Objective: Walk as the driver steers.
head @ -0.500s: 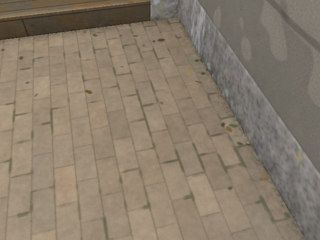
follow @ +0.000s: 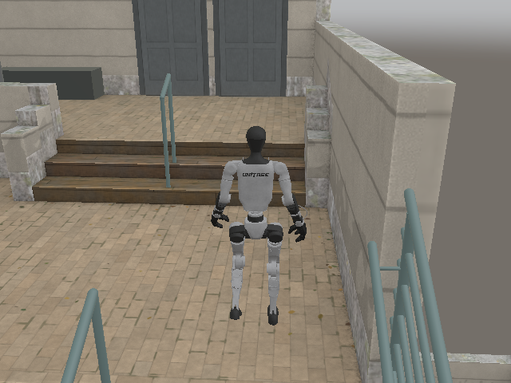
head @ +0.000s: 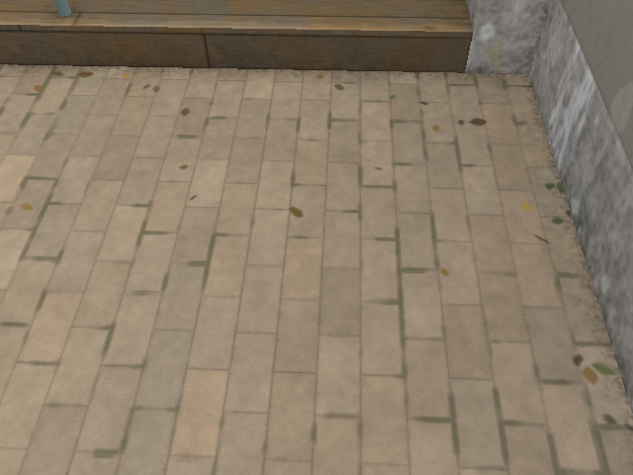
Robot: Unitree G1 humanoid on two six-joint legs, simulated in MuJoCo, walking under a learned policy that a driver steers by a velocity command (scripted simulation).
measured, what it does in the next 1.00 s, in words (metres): walks ahead: left foot, then right foot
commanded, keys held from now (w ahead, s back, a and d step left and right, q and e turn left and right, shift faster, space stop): w+q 0.14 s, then w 0.16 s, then w+e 0.44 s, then e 0.26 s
